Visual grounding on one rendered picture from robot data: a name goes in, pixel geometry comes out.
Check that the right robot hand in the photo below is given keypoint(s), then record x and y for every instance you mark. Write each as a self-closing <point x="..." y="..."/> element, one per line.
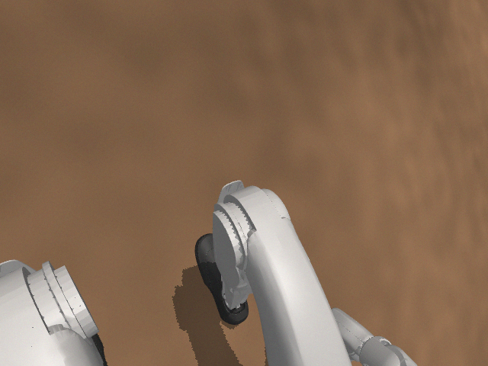
<point x="353" y="333"/>

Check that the left robot foot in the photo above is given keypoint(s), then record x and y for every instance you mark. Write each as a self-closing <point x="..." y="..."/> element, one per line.
<point x="99" y="347"/>

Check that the right robot arm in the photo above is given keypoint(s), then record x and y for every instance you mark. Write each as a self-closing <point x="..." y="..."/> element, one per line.
<point x="378" y="351"/>

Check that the right robot foot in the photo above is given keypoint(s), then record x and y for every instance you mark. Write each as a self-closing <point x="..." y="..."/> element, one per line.
<point x="204" y="253"/>

